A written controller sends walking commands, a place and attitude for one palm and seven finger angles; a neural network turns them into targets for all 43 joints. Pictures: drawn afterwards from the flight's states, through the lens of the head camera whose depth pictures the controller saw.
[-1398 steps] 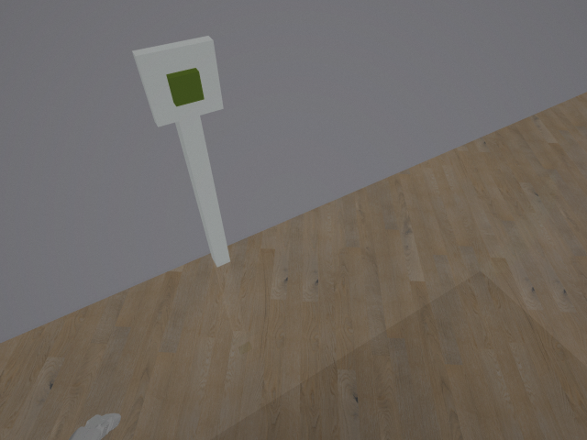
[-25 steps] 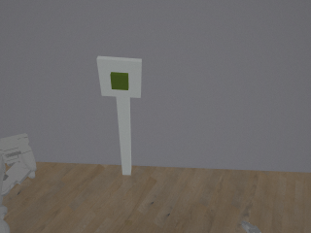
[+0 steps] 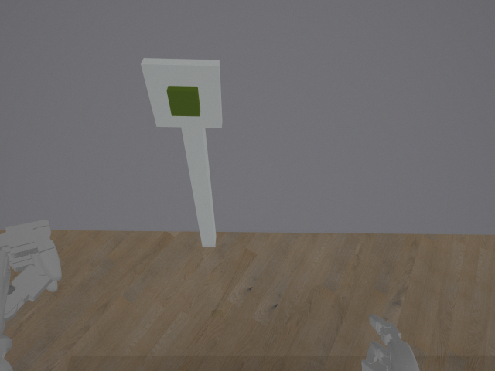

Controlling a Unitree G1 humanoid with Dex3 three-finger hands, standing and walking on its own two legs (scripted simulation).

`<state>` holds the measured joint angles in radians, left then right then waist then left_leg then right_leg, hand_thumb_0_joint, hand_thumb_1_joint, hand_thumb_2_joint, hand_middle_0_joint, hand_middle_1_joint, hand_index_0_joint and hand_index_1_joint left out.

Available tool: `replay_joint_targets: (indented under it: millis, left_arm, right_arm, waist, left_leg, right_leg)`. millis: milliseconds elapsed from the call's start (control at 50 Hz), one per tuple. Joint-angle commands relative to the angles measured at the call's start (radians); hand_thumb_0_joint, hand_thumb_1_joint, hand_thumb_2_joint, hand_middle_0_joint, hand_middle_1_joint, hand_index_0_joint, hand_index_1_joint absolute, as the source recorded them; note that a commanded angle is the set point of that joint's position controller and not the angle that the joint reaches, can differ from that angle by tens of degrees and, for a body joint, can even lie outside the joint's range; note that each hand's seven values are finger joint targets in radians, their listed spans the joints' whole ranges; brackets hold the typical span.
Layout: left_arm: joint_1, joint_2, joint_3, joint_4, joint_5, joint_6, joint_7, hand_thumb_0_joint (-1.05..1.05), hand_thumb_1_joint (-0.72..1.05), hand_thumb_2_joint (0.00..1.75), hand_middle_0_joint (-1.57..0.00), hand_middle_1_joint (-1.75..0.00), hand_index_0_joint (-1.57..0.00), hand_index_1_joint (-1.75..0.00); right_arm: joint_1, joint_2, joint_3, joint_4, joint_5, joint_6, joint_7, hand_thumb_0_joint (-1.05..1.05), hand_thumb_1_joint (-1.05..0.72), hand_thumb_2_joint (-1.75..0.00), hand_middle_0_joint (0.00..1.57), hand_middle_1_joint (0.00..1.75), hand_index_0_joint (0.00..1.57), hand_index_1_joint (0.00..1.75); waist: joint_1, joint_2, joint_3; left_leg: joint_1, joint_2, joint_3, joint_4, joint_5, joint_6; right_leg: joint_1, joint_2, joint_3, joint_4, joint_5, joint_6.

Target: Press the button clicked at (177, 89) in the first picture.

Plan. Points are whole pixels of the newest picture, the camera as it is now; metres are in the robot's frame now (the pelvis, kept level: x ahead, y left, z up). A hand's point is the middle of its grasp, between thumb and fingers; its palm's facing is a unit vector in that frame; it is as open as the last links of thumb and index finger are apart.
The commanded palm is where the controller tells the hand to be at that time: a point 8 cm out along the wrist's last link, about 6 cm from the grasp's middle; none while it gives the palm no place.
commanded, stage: stop stepping back and stand still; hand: left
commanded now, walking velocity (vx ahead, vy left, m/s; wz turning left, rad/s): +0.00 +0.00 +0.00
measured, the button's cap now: (184, 100) +0.71 +0.20 +0.04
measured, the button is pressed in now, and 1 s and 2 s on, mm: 0 0 0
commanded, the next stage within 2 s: let the arm hang, fingers relaxed in 0.02 s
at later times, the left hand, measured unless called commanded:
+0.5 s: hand out of the picture -0.05 +0.20 -0.18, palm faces +0.05 -0.98 -0.19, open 3.7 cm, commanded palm none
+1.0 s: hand out of the picture -0.04 +0.21 -0.17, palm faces +0.04 -0.97 -0.24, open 7.3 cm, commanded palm none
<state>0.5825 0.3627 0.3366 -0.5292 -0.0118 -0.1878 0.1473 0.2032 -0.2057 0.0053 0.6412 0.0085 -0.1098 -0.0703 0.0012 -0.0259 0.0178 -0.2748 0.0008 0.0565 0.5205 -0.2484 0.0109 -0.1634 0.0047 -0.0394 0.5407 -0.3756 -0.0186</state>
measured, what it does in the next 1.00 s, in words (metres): shifts its weight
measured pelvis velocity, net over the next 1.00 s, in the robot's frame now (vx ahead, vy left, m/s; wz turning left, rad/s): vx -0.05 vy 0.01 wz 0.03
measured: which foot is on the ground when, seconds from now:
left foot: down 0.00-1.00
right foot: down 0.00-1.00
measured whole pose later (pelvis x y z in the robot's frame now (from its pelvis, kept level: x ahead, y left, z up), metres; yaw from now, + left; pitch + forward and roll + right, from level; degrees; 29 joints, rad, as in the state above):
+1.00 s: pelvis -0.05 +0.01 +0.01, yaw +2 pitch -2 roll +0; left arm 0.25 0.20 0.01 1.13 0.01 0.00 0.02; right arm 0.25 -0.16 -0.01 1.13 -0.02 0.03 -0.02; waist -0.02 0.02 0.04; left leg -0.27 -0.01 0.02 0.41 -0.11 0.03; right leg -0.15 0.00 -0.07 0.43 -0.26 -0.02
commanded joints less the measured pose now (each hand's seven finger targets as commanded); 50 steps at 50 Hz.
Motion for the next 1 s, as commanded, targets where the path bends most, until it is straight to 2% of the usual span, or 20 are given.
replay_joint_targets:
  millis: [0,40,80,100,120,140,180,220,240,260,300,320,360,400,440,500,620,700,880,980]
  left_arm:
    - [0.065,0.202,0.152,-0.295,-0.011,-0.085,0.02,0.0,0.9,0.9,-1.3,-1.5,-1.3,-1.5]
    - [0.115,0.203,0.176,-0.27,-0.025,-0.086,0.019,0.0,0.9,0.9,-1.3,-1.5,-1.3,-1.5]
    - [0.13,0.193,0.181,-0.242,-0.034,-0.083,0.017,0.0,0.9,0.9,-1.3,-1.5,-1.3,-1.5]
    - [-0.073,0.096,-0.235,0.601,0.065,0.081,-0.119,0.0,0.9,0.9,-1.3,-1.5,-1.3,-1.5]
    - [-0.098,0.064,-0.224,0.611,0.054,0.154,-0.133,0.0,0.9,0.9,-1.26,-1.46,-1.26,-1.46]
    - [-0.102,0.066,-0.22,0.603,0.047,0.169,-0.139,0.0,0.9,0.9,-1.23,-1.42,-1.23,-1.42]
    - [-0.171,0.062,-0.235,0.712,0.046,0.167,-0.147,0.0,0.9,0.9,-1.15,-1.34,-1.15,-1.34]
    - [-0.247,0.079,-0.249,0.827,0.049,0.165,-0.149,0.0,0.9,0.9,-1.08,-1.26,-1.08,-1.26]
    - [-0.273,0.083,-0.252,0.89,0.046,0.167,-0.15,0.0,0.9,0.9,-1.04,-1.22,-1.04,-1.22]
    - [-0.304,0.088,-0.256,0.954,0.044,0.169,-0.149,0.0,0.9,0.9,-1.01,-1.18,-1.01,-1.18]
    - [-0.332,0.079,-0.271,1.077,0.038,0.178,-0.145,0.0,0.9,0.9,-0.93,-1.1,-0.93,-1.1]
    - [-0.333,0.069,-0.281,1.134,0.036,0.184,-0.141,0.0,0.9,0.9,-0.9,-1.06,-0.9,-1.06]
    - [-0.307,0.052,-0.293,1.238,0.031,0.192,-0.137,0.0,0.9,0.9,-0.82,-0.98,-0.82,-0.98]
    - [-0.283,0.049,-0.299,1.331,0.027,0.19,-0.137,0.0,0.9,0.9,-0.75,-0.9,-0.75,-0.9]
    - [-0.271,0.039,-0.302,1.405,0.025,0.187,-0.136,0.0,0.9,0.9,-0.68,-0.82,-0.68,-0.82]
    - [-0.255,0.017,-0.295,1.491,0.025,0.184,-0.134,0.0,0.9,0.9,-0.57,-0.7,-0.57,-0.7]
    - [-0.25,0.001,-0.303,1.6,0.024,0.185,-0.129,0.0,0.9,0.9,-0.35,-0.46,-0.35,-0.46]
    - [-0.241,-0.014,-0.304,1.636,0.024,0.186,-0.125,0.0,0.9,0.9,-0.2,-0.3,-0.2,-0.3]
    - [-0.253,-0.041,-0.305,1.656,0.023,0.185,-0.118,0.0,0.9,0.9,-0.2,-0.3,-0.2,-0.3]
    - [-0.259,-0.054,-0.305,1.657,0.022,0.178,-0.116,0.0,0.9,0.9,-0.2,-0.3,-0.2,-0.3]
  right_arm:
    - [-0.077,-0.111,-0.038,-0.189,0.001,-0.056,0.008,0.0,-0.9,-0.9,0.2,0.3,0.2,0.3]
    - [-0.076,-0.101,-0.039,-0.193,0.001,-0.04,0.013,0.0,-0.9,-0.9,0.2,0.3,0.2,0.3]
    - [-0.074,-0.1,-0.039,-0.197,0.0,-0.025,0.013,0.0,-0.9,-0.9,0.2,0.3,0.2,0.3]
    - [-0.147,-0.299,-0.094,0.039,0.001,-0.058,0.091,0.0,-0.9,-0.9,0.2,0.3,0.2,0.3]
    - [-0.062,-0.259,-0.107,0.04,0.001,-0.016,0.083,0.0,-0.9,-0.9,0.2,0.3,0.2,0.3]
    - [-0.05,-0.261,-0.098,0.018,0.005,0.004,0.078,0.0,-0.9,-0.9,0.2,0.3,0.2,0.3]
    - [-0.073,-0.243,-0.069,0.026,-0.006,0.036,0.077,0.0,-0.9,-0.9,0.2,0.3,0.2,0.3]
    - [-0.096,-0.248,-0.056,0.036,-0.019,0.052,0.076,0.0,-0.9,-0.9,0.2,0.3,0.2,0.3]
    - [-0.097,-0.254,-0.055,0.048,-0.024,0.059,0.074,0.0,-0.9,-0.9,0.2,0.3,0.2,0.3]
    - [-0.1,-0.254,-0.056,0.065,-0.028,0.068,0.073,0.0,-0.9,-0.9,0.2,0.3,0.2,0.3]
    - [-0.097,-0.241,-0.047,0.103,-0.035,0.087,0.072,0.0,-0.9,-0.9,0.2,0.3,0.2,0.3]
    - [-0.09,-0.23,-0.041,0.12,-0.038,0.095,0.073,0.0,-0.9,-0.9,0.2,0.3,0.2,0.3]
    - [-0.081,-0.197,-0.029,0.161,-0.039,0.109,0.071,0.0,-0.9,-0.9,0.2,0.3,0.2,0.3]
    - [-0.065,-0.177,-0.026,0.203,-0.036,0.116,0.066,0.0,-0.9,-0.9,0.2,0.3,0.2,0.3]
    - [-0.035,-0.17,-0.028,0.241,-0.031,0.121,0.06,0.0,-0.9,-0.9,0.2,0.3,0.2,0.3]
    - [0.007,-0.153,-0.036,0.297,-0.031,0.124,0.05,0.0,-0.9,-0.9,0.2,0.3,0.2,0.3]
    - [0.07,-0.156,-0.049,0.38,-0.027,0.132,0.042,0.0,-0.9,-0.9,0.2,0.3,0.2,0.3]
    - [0.098,-0.128,-0.05,0.413,-0.029,0.133,0.042,0.0,-0.9,-0.9,0.2,0.3,0.2,0.3]
    - [0.098,-0.087,-0.043,0.451,-0.032,0.125,0.042,0.0,-0.9,-0.9,0.2,0.3,0.2,0.3]
    - [0.086,-0.08,-0.037,0.457,-0.03,0.112,0.04,0.0,-0.9,-0.9,0.2,0.3,0.2,0.3]
  waist:
    - [-0.001,0.079,-0.149]
    - [-0.006,0.051,-0.165]
    - [-0.012,0.045,-0.161]
    - [-0.036,0.079,-0.087]
    - [-0.037,0.072,-0.156]
    - [-0.031,0.076,-0.13]
    - [-0.001,-0.002,-0.105]
    - [0.002,-0.158,-0.073]
    - [-0.002,-0.17,-0.076]
    - [-0.007,-0.164,-0.055]
    - [-0.013,-0.063,-0.029]
    - [-0.012,0.033,-0.026]
    - [-0.003,0.151,-0.02]
    - [-0.001,0.2,-0.024]
    - [-0.003,0.162,-0.036]
    - [-0.007,0.195,-0.027]
    - [-0.014,0.049,0.083]
    - [-0.017,0.0,0.083]
    - [-0.01,0.045,0.105]
    - [-0.002,0.065,0.056]
  left_leg:
    - [0.081,0.092,-0.102,-0.023,0.475,0.029]
    - [0.063,0.07,-0.078,0.007,0.431,0.016]
    - [0.059,0.065,-0.072,0.001,0.387,0.008]
    - [0.014,0.097,-0.095,0.14,0.448,0.012]
    - [0.075,0.106,-0.113,0.097,0.444,0.006]
    - [0.055,0.119,-0.127,0.079,0.402,0.018]
    - [-0.068,0.151,-0.203,0.01,0.278,0.063]
    - [-0.079,0.138,-0.221,-0.012,0.244,0.059]
    - [-0.065,0.126,-0.221,-0.017,0.222,0.059]
    - [-0.047,0.108,-0.209,-0.019,0.206,0.053]
    - [-0.021,0.095,-0.199,-0.05,0.142,0.045]
    - [-0.02,0.096,-0.204,-0.08,0.12,0.043]
    - [-0.04,0.091,-0.21,-0.142,0.029,0.041]
    - [-0.035,0.082,-0.205,-0.166,-0.039,0.035]
    - [-0.011,0.082,-0.201,-0.173,-0.069,0.032]
    - [0.011,0.081,-0.197,-0.184,-0.103,0.03]
    - [0.02,0.094,-0.198,-0.199,-0.127,0.035]
    - [0.037,0.084,-0.181,-0.183,-0.105,0.034]
    - [0.014,0.096,-0.188,-0.225,-0.062,0.034]
    - [0.025,0.106,-0.197,-0.239,0.022,0.035]
  right_leg:
    - [0.045,-0.066,0.084,-0.106,0.5,0.019]
    - [0.066,-0.102,0.117,-0.128,0.594,0.008]
    - [0.054,-0.107,0.119,-0.142,0.575,0.001]
    - [-0.095,-0.187,0.058,0.0,0.673,-0.029]
    - [-0.108,-0.15,0.102,-0.023,0.588,-0.024]
    - [-0.123,-0.13,0.072,-0.022,0.451,-0.014]
    - [-0.101,-0.088,0.047,-0.009,0.219,-0.006]
    - [-0.093,-0.09,0.064,-0.051,0.187,-0.017]
    - [-0.092,-0.106,0.079,-0.069,0.176,-0.027]
    - [-0.108,-0.116,0.096,-0.089,0.169,-0.038]
    - [-0.128,-0.121,0.107,-0.119,0.088,-0.047]
    - [-0.114,-0.111,0.1,-0.121,0.048,-0.042]
    - [-0.067,-0.096,0.097,-0.139,0.01,-0.037]
    - [-0.045,-0.095,0.097,-0.165,-0.004,-0.044]
    - [-0.039,-0.097,0.098,-0.197,-0.018,-0.049]
    - [-0.048,-0.099,0.093,-0.223,-0.03,-0.059]
    - [-0.126,-0.094,0.085,-0.271,-0.107,-0.06]
    - [-0.145,-0.106,0.095,-0.282,-0.136,-0.061]
    - [-0.116,-0.097,0.079,-0.243,-0.048,-0.049]
    - [-0.039,-0.096,0.07,-0.221,0.069,-0.04]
